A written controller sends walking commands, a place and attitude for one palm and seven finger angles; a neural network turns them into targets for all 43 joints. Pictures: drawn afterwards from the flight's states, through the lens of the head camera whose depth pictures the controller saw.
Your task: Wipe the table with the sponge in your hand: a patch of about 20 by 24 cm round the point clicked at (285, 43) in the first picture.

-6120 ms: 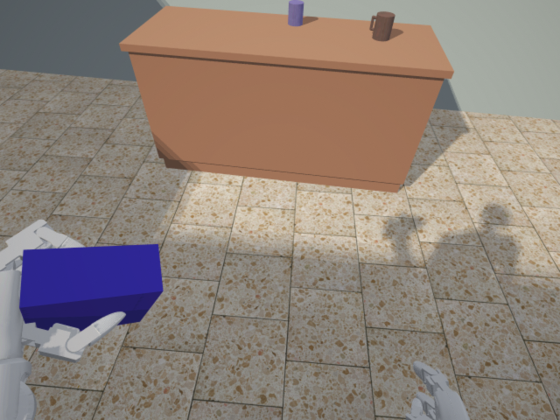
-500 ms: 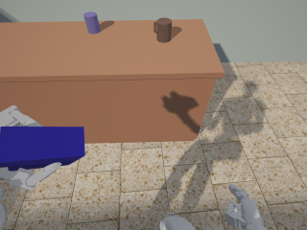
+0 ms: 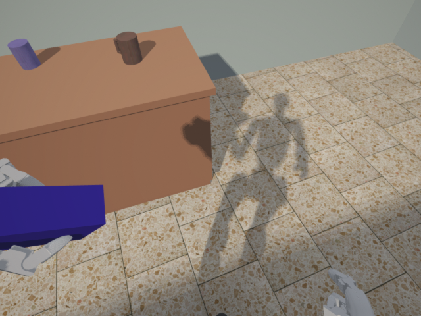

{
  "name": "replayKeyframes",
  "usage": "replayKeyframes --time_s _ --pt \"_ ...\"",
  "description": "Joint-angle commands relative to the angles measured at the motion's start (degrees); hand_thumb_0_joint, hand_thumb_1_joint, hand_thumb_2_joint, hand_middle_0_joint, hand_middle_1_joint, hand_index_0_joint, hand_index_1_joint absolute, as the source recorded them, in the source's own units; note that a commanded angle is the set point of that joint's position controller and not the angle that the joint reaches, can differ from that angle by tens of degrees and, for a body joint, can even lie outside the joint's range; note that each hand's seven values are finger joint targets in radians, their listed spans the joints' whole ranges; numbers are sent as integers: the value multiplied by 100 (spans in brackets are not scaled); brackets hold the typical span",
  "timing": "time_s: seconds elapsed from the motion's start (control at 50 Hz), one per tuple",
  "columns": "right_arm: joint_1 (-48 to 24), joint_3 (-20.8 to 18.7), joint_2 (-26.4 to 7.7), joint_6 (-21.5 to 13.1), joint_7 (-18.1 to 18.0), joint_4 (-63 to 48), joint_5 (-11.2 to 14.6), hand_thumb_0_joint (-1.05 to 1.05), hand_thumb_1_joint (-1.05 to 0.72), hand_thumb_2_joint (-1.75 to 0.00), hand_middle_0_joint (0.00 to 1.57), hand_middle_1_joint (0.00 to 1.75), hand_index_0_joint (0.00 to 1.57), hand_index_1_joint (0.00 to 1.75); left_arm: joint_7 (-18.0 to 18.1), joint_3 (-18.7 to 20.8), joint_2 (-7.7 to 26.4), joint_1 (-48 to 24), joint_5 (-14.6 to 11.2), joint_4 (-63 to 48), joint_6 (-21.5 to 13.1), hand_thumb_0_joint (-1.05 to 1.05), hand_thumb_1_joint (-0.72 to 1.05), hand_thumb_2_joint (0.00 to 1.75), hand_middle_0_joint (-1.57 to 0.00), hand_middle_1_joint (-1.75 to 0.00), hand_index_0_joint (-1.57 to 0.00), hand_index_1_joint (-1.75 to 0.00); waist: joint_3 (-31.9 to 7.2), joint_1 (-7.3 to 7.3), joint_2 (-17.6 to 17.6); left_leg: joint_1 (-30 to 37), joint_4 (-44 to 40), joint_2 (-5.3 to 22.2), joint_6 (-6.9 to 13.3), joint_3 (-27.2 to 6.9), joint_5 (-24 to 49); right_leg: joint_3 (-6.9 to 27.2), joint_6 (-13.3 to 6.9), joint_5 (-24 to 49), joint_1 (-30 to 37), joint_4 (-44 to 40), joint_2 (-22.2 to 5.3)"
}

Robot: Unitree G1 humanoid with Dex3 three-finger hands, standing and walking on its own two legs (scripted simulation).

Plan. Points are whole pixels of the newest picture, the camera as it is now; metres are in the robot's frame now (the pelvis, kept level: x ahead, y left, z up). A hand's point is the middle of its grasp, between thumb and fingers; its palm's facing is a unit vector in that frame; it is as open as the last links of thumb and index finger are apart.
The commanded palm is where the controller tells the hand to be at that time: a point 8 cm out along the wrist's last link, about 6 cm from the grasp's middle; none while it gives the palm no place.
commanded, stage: take the last steps up to it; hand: left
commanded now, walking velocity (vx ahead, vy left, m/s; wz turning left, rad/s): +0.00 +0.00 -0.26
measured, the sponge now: (60, 217) +0.22 +0.21 +0.16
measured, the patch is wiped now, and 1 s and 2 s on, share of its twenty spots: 0.00 0.00 0.00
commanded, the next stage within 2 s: come to a stop and stand still in 1.78 s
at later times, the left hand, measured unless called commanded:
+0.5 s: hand (68, 233) +0.20 +0.19 +0.17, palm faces +0.37 -0.80 -0.47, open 9.4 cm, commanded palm +0.14 +0.24 +0.18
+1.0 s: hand (41, 174) +0.28 +0.26 +0.17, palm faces +0.41 -0.81 -0.43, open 9.4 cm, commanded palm +0.22 +0.30 +0.18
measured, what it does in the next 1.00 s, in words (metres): steps on the spot: left foot, then right foot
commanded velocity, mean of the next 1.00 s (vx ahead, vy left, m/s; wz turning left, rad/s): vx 0.29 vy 0.15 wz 0.05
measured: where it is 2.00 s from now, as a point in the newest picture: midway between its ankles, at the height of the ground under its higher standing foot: (187, 303)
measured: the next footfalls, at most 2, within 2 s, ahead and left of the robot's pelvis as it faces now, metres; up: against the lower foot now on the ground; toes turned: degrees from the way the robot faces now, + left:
left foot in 0.10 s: -0.01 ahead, +0.15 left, +0.00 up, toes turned +3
right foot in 0.32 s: +0.04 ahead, -0.11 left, +0.00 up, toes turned -6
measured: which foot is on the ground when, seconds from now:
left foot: up 0.00-0.08, down 0.10-0.32, up 0.34-0.84, down 0.86-1.00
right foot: down 0.00-0.12, up 0.14-0.30, down 0.32-0.86, up 0.88-1.00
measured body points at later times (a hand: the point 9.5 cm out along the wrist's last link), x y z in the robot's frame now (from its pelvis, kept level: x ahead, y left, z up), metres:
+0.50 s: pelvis -0.02 -0.04 +0.00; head +0.00 -0.07 +0.45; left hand +0.17 +0.23 +0.19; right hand +0.12 -0.27 -0.13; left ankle -0.02 +0.11 -0.65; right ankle +0.00 -0.10 -0.74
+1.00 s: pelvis +0.06 +0.02 -0.01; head +0.08 +0.02 +0.44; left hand +0.26 +0.30 +0.19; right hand +0.23 -0.20 -0.10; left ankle +0.06 +0.14 -0.74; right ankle +0.04 -0.08 -0.69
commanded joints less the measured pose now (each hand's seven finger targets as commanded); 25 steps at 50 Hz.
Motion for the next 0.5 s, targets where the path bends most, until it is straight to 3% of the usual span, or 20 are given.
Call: replayKeyframes --time_s 0.0,0.04,0.06,0.08,0.1,0.12,0.14,0.16,0.18,0.2,0.26,0.28,0.3,0.32,0.34,0.36,0.38,0.4,0.44,0.48 --pt "-455 -88 -348 -249 -31 -900 13 0 -90 -90 20 30 20 30 146 339 648 -414 32 -1002 -185 0 10 130 -120 -160 -120 -160 -1047 167 -408 736 -1297 -59 224 80 42 1773 272 -2004 572 -1289 -1475" --pt "-250 -129 -412 -223 -59 -921 -14 0 -90 -90 20 30 20 30 125 261 726 -713 106 -1225 -203 0 10 130 -120 -160 -120 -160 -1101 15 -130 1417 -2124 26 426 157 186 1463 649 -2535 334 -1290 -1222" --pt "-232 -164 -481 -254 -93 -971 -21 0 -90 -90 20 30 20 30 117 274 842 -897 123 -1423 -231 0 10 130 -120 -160 -120 -160 -1063 -9 191 1554 -2588 390 648 -212 -156 1239 788 -2783 138 -846 -986" --pt "-231 -199 -588 -303 -118 -1031 -97 0 -90 -90 20 30 20 30 97 268 778 -856 156 -1462 -285 0 10 130 -120 -160 -120 -160 -864 -15 845 1624 -3096 1058 999 -1082 -767 704 937 -2723 -344 2 -449" --pt "-376 -202 -607 -388 -106 -1027 -95 0 -90 -90 20 30 20 30 104 272 711 -695 199 -1491 -263 0 10 130 -120 -160 -120 -160 -1019 40 1690 1279 -3259 1781 1385 -1545 -748 -307 1106 -1920 -227 2044 32" --pt "-592 -87 -302 -523 -147 -1036 -108 0 -90 -90 20 30 20 30 192 461 934 -925 214 -1696 -259 0 10 130 -120 -160 -120 -160 -493 -14 2213 110 -3607 2129 1646 -2002 -1020 -444 858 -2233 -345 3578 -105" --pt "-608 -93 -233 -639 -152 -927 -113 0 -90 -90 20 30 20 30 171 537 900 -695 273 -1376 -229 0 10 130 -120 -160 -120 -160 23 31 1884 -441 -3643 2018 1605 -1550 -841 -368 792 -2202 -490 4258 -313" --pt "-510 -132 -258 -730 -129 -842 -65 0 -90 -90 20 30 20 30 142 611 958 -671 247 -1317 -267 0 10 130 -120 -160 -120 -160 19 93 1539 -412 -3379 1895 1499 -1123 -783 -403 790 -2258 -617 4375 -401" --pt "-490 -117 -316 -767 -148 -707 -83 0 -90 -90 20 30 20 30 145 483 668 -211 226 -750 -218 0 10 130 -120 -160 -120 -160 255 95 1550 -485 -3176 1720 1366 -920 -560 -522 758 -2396 -637 3861 -533" --pt "-397 -84 -289 -779 -161 -618 -44 0 -90 -90 20 30 20 30 148 367 520 -195 176 -644 -214 0 10 130 -120 -160 -120 -160 182 98 1541 -304 -2995 1637 1243 -789 -283 -688 734 -2485 -390 2979 -644" --pt "-297 -41 -364 -890 -256 -444 -40 0 -90 -90 20 30 20 30 151 47 406 -1050 235 -712 -226 0 10 130 -120 -160 -120 -160 25 22 1199 -254 -1979 1250 864 -379 32 -1351 801 -2154 974 679 -462" --pt "-382 -64 -372 -919 -269 -397 -48 0 -90 -90 20 30 20 30 154 8 432 -1395 260 -714 -246 0 10 130 -120 -160 -120 -160 -45 7 735 -698 -1169 1023 717 -161 12 -925 681 -1975 1583 176 -745" --pt "-347 -76 -258 -911 -258 -380 -48 0 -90 -90 20 30 20 30 182 223 721 -1475 296 -513 -261 0 10 130 -120 -160 -120 -160 -220 11 -662 -1613 355 496 485 191 -101 977 137 -2303 2193 -418 -1827" --pt "-572 -103 -268 -943 -232 -479 -38 0 -90 -90 20 30 20 30 197 347 886 -1690 248 -438 -261 0 10 130 -120 -160 -120 -160 -284 125 -1740 -2274 1897 145 292 37 -452 2900 -367 -2482 2095 -1015 -3037" --pt "-607 -211 -418 -945 -196 -420 -45 0 -90 -90 20 30 20 30 143 261 848 -1814 229 -487 -325 0 10 130 -120 -160 -120 -160 -127 124 -1324 -1962 2439 285 230 -652 122 3226 -113 -3084 1389 -1385 -3010" --pt "-682 -175 -363 -889 -175 -354 -69 0 -90 -90 20 30 20 30 97 438 1027 -1677 201 -536 -369 0 10 130 -120 -160 -120 -160 32 125 -600 -1952 2651 405 198 -681 441 3039 -250 -3209 1031 -1299 -2966" --pt "-646 -82 -184 -825 -150 -313 -68 0 -90 -90 20 30 20 30 48 301 814 -1380 145 -670 -442 0 10 130 -120 -160 -120 -160 24 92 -254 -1902 2725 504 147 -602 869 2103 -329 -2518 1028 -1125 -2816" --pt "-620 -14 -127 -777 -127 -283 -84 0 -90 -90 20 30 20 30 33 345 778 -1077 153 -672 -490 0 10 130 -120 -160 -120 -160 -88 66 -70 -1864 2666 526 106 -496 1134 1350 -226 -1749 1079 -977 -2586" --pt "-602 -52 -148 -744 -122 -279 -76 0 -90 -90 20 30 20 30 58 498 827 -730 157 -694 -572 0 10 130 -120 -160 -120 -160 -355 47 -265 -1872 2326 540 67 -368 1356 659 -105 -488 1399 -778 -2409" --pt "-549 -90 -144 -720 -120 -329 -87 0 -90 -90 20 30 20 30 90 645 896 -466 142 -715 -617 0 10 130 -120 -160 -120 -160 -595 44 -319 -1786 1804 551 65 -224 1466 363 -103 -86 1643 -703 -2384"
